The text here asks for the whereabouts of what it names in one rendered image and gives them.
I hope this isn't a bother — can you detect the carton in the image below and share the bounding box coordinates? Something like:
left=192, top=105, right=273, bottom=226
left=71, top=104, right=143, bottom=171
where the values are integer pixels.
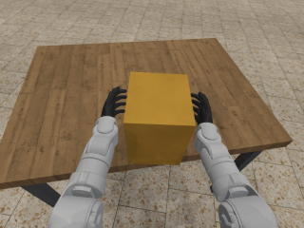
left=123, top=71, right=196, bottom=165

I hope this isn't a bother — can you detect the robot right upper arm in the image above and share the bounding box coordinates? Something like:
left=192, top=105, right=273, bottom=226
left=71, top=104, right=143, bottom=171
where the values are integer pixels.
left=218, top=195, right=277, bottom=228

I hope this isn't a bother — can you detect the right robot hand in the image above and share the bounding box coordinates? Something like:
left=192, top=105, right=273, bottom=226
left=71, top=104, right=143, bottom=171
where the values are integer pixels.
left=190, top=92, right=213, bottom=125

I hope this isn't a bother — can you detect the left robot hand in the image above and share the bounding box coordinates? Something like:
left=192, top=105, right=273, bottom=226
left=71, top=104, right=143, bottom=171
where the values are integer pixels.
left=101, top=86, right=127, bottom=118

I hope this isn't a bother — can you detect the right robot forearm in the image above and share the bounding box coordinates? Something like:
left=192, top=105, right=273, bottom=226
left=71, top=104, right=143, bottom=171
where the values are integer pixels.
left=194, top=123, right=278, bottom=228

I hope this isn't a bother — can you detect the left robot forearm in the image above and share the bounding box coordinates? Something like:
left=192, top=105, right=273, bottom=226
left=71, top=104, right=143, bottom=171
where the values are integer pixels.
left=47, top=116, right=119, bottom=228

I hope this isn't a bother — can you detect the table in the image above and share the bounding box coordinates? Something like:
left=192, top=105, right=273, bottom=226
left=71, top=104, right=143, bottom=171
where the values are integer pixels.
left=0, top=38, right=293, bottom=208

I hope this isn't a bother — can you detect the robot left upper arm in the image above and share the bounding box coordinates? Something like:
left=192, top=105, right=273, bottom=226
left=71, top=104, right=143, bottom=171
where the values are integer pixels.
left=48, top=195, right=104, bottom=228

